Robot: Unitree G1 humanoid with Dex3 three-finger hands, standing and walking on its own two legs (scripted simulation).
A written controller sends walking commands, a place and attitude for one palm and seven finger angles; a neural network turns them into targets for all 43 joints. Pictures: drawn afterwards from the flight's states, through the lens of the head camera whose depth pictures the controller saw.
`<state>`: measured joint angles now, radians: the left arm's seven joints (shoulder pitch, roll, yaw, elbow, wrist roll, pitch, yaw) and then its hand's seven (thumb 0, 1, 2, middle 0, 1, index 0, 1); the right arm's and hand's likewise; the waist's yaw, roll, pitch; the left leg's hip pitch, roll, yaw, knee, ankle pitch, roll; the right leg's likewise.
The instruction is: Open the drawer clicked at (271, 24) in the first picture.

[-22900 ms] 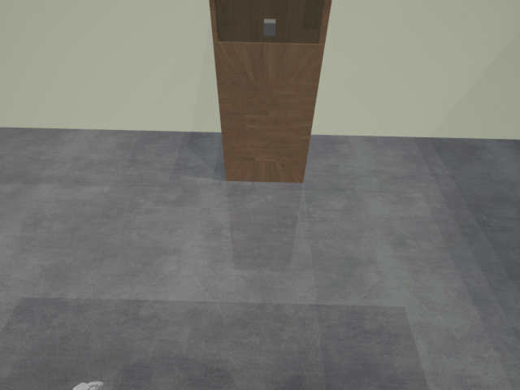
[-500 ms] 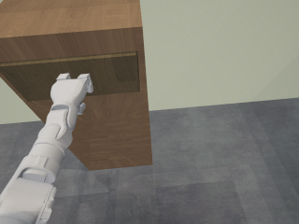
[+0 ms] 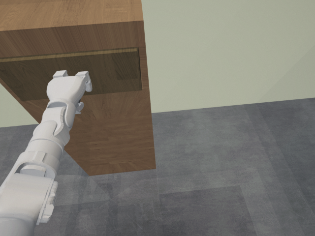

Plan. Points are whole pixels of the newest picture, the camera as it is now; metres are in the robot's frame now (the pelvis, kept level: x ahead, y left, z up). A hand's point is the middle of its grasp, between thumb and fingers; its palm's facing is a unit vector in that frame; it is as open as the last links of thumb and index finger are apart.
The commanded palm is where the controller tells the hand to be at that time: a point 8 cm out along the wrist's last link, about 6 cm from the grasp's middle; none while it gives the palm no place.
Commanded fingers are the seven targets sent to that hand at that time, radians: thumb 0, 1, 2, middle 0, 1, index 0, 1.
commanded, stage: pull the drawer open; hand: left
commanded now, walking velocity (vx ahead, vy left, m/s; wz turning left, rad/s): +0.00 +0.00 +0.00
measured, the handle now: (71, 88) +0.51 +0.23 +0.08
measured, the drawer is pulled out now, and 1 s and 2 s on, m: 0.01 0.05 0.09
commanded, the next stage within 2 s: none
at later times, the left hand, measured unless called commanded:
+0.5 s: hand (73, 111) +0.43 +0.21 +0.07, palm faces -0.04 +0.00 -1.00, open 7.3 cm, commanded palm +0.42 +0.22 +0.12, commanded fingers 0.00 0.90 0.90 -0.40 -1.35 -0.40 -1.35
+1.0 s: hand (73, 114) +0.42 +0.21 +0.07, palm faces -0.01 -0.03 -1.00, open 7.4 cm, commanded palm +0.36 +0.22 +0.12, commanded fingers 0.00 0.90 0.90 -0.40 -1.35 -0.40 -1.35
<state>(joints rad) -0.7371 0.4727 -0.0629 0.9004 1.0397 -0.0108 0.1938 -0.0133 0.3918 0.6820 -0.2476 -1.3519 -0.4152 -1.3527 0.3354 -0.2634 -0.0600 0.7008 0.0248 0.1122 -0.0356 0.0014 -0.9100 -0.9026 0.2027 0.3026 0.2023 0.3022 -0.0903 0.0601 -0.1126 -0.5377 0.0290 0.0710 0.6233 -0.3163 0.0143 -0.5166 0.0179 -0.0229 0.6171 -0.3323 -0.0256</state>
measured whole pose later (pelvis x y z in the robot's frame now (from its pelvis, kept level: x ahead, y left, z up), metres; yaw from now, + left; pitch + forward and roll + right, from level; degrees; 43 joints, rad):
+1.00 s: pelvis +0.01 +0.00 +0.01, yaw -1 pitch +11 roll +0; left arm -0.45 0.46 -0.06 0.57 0.98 0.05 0.17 0.00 0.39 0.69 -0.25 -1.34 -0.41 -1.35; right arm 0.34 -0.27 -0.07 0.69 0.04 0.11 -0.02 0.01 -0.91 -0.90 0.20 0.30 0.20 0.30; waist -0.07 0.08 -0.11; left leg -0.44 0.03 0.10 0.56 -0.31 0.01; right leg -0.43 0.02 0.01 0.57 -0.32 -0.02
